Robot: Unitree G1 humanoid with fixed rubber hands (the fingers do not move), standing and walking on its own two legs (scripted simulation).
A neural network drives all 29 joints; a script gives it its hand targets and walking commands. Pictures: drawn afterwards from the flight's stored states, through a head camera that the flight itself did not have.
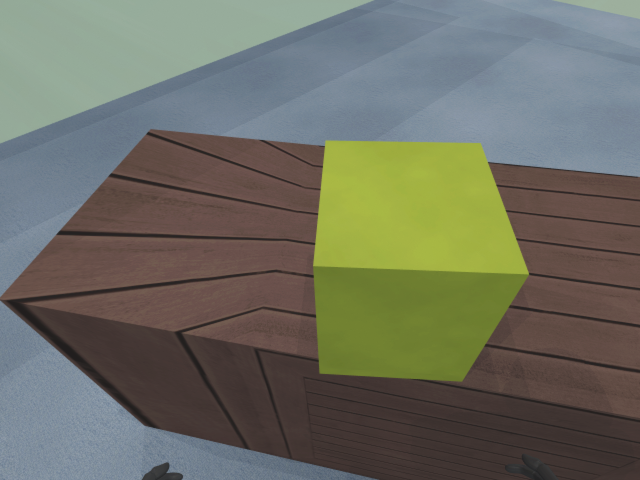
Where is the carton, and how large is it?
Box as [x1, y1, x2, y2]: [313, 140, 528, 381]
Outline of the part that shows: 326,140 313,262 319,372 461,381 528,275 528,272 480,143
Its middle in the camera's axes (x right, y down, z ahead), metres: +0.11 +0.04 +0.53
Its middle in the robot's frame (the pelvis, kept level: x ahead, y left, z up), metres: +0.38 -0.07 +0.06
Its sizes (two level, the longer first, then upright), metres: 0.210 0.200 0.250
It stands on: a pedestal, 0.69 m high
